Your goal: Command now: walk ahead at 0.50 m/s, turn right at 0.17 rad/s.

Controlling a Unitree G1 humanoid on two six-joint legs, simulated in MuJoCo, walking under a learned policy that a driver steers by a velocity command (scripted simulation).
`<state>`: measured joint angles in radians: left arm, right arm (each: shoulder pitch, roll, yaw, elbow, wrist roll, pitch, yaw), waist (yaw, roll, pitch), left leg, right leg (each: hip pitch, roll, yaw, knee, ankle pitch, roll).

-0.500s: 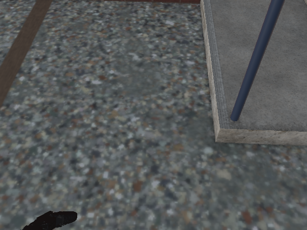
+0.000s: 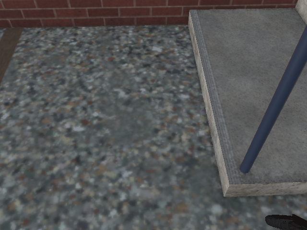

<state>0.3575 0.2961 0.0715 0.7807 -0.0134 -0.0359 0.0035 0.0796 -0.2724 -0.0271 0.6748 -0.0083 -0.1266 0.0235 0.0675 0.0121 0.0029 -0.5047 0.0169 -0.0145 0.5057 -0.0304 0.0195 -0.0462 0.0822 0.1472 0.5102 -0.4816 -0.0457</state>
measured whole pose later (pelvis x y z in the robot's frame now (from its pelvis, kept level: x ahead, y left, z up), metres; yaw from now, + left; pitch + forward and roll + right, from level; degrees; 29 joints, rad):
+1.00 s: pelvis +0.43 +0.05 +0.00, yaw +25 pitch +3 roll -1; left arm 0.13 0.32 0.07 0.80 -0.01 -0.03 0.01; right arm 0.14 -0.31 -0.07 0.57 -0.01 0.01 0.02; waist 0.01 -0.01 0.08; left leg -0.49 -0.03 -0.01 0.59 -0.15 0.06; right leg -0.37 -0.03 -0.03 1.09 -0.57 0.05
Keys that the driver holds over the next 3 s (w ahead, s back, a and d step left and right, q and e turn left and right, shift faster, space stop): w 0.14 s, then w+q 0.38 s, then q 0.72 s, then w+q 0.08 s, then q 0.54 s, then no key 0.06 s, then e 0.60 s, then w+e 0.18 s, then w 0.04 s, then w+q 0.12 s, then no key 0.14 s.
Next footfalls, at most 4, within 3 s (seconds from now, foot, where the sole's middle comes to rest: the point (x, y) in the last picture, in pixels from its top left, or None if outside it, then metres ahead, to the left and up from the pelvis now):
0.48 right None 0.41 -0.11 -0.76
0.92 left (124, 218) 0.51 0.19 -0.76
1.34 right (176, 205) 0.59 -0.03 -0.76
1.80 left None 0.44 0.21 -0.76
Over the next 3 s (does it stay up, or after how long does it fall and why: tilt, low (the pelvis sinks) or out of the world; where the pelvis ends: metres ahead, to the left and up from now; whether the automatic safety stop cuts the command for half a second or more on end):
stays up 0.63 0.13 0.03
